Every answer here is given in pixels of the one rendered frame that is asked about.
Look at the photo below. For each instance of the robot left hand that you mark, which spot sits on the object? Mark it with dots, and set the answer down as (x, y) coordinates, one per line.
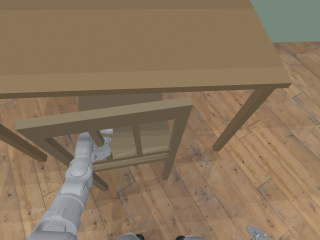
(86, 146)

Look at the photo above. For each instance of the table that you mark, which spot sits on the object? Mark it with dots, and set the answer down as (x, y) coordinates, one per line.
(67, 48)

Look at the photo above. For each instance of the left robot upper arm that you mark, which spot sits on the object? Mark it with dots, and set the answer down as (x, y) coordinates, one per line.
(52, 235)

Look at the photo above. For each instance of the robot right hand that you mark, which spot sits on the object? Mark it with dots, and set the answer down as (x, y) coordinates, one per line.
(257, 234)

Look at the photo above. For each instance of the left robot shin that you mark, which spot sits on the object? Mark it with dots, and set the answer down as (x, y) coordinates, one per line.
(130, 233)

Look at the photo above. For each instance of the robot left forearm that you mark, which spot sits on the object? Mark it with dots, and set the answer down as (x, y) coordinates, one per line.
(66, 209)

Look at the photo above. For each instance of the chair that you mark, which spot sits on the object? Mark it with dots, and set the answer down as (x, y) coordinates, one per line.
(140, 126)

